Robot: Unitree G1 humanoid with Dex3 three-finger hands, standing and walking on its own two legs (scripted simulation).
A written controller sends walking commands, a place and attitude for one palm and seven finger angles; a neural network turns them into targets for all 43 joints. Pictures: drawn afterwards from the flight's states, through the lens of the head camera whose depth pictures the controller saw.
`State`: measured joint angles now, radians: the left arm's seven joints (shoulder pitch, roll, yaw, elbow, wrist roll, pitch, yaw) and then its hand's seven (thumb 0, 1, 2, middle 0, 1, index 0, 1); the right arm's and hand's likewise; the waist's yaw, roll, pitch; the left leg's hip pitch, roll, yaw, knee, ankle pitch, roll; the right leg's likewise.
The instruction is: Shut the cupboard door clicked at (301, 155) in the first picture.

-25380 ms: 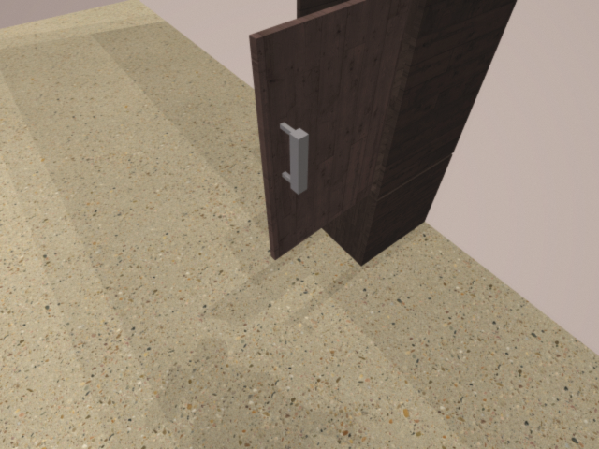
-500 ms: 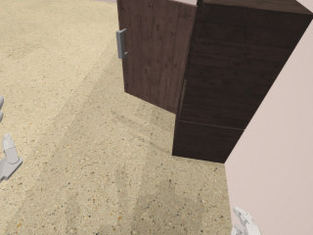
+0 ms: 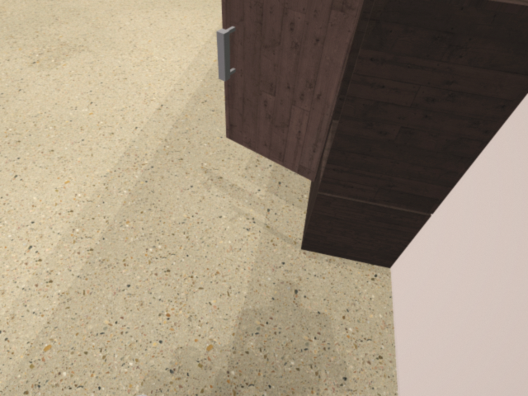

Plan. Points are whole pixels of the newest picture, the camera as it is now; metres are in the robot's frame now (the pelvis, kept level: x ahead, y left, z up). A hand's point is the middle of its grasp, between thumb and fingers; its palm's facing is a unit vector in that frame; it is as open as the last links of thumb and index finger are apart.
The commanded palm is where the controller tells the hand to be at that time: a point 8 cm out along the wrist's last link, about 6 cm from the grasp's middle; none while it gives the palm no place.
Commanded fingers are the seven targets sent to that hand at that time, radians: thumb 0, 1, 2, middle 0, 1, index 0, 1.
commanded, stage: let the arm hang, fingers relaxed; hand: left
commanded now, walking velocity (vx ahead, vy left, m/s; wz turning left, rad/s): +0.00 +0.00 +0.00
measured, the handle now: (228, 53) +1.00 +0.16 +0.01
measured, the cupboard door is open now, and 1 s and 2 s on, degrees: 68 68 68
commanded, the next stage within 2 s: look to check the result in 0.72 s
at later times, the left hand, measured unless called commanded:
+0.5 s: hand out of the picture +0.00 +0.21 -0.16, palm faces +0.00 -0.98 -0.20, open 7.4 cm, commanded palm none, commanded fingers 0.00 0.90 0.90 -0.20 -0.30 -0.20 -0.30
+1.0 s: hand out of the picture +0.02 +0.23 -0.16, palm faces -0.02 -0.97 -0.23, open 7.4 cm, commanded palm none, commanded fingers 0.00 0.90 0.90 -0.20 -0.30 -0.20 -0.30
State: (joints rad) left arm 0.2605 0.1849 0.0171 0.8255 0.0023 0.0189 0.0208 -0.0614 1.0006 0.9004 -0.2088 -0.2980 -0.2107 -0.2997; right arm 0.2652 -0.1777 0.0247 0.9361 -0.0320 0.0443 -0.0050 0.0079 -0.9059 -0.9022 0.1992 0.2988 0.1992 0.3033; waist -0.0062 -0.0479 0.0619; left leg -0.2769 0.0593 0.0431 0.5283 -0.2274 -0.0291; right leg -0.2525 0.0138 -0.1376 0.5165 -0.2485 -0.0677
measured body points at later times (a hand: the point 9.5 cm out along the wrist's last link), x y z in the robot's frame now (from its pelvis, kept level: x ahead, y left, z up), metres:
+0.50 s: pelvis +0.01 +0.04 +0.01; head +0.00 +0.03 +0.46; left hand +0.01 +0.27 -0.15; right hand -0.01 -0.18 -0.15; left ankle +0.03 +0.14 -0.73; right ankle +0.02 -0.07 -0.73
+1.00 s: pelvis +0.01 +0.04 +0.01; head +0.02 +0.03 +0.46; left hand +0.03 +0.28 -0.14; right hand +0.00 -0.19 -0.15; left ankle +0.03 +0.14 -0.73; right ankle +0.02 -0.07 -0.73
